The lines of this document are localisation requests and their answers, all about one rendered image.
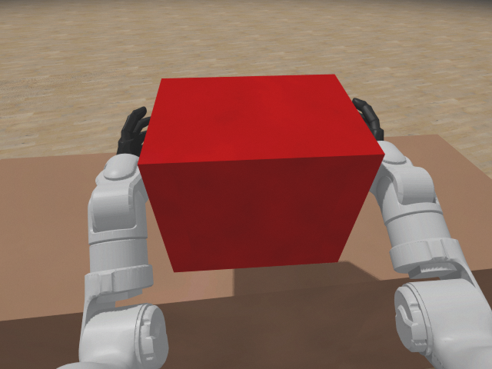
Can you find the pedestal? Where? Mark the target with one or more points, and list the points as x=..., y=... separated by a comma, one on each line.
x=338, y=315

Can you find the right robot hand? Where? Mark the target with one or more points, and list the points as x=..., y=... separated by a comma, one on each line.
x=370, y=118

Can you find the robot left forearm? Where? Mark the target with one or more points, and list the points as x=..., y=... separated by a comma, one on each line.
x=117, y=229

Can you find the robot left upper arm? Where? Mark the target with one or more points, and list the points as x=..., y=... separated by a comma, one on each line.
x=128, y=337

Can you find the left robot hand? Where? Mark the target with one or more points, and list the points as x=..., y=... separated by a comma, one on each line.
x=131, y=136

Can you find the carton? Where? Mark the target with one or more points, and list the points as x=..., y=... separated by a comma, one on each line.
x=256, y=171

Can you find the robot right upper arm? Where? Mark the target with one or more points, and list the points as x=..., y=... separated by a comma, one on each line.
x=447, y=321

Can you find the robot right forearm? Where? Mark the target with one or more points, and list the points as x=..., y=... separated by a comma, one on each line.
x=421, y=243

